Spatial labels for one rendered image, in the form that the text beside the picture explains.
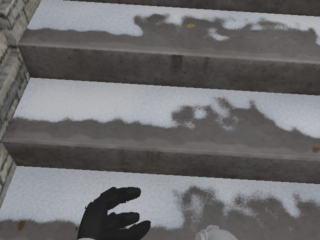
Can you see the robot right shin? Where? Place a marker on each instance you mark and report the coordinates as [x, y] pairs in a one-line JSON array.
[[212, 227]]

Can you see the right robot thigh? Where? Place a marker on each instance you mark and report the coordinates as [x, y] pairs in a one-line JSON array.
[[214, 234]]

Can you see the left robot hand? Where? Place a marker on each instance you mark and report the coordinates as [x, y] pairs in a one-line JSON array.
[[98, 225]]

